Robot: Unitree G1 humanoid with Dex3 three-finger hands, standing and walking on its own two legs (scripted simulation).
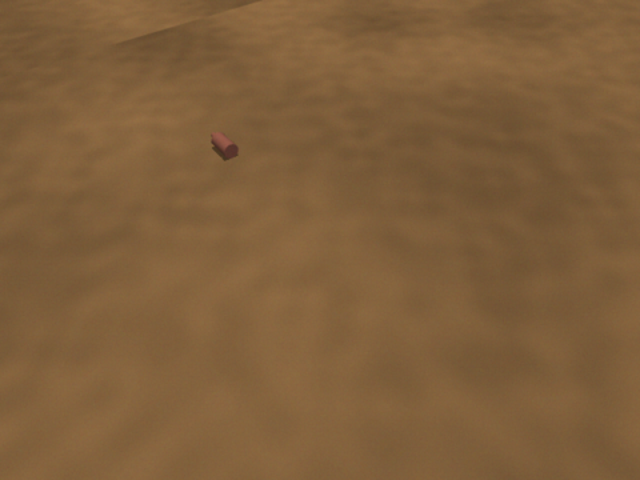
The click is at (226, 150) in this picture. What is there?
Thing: lying bottle
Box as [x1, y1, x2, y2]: [211, 132, 237, 157]
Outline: 213,132 211,134 212,143 227,157 234,156 237,152 236,145 222,133
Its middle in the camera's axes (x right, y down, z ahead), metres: -0.53 -0.51 +2.09
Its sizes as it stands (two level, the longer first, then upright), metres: 0.192 0.080 0.080
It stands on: the floor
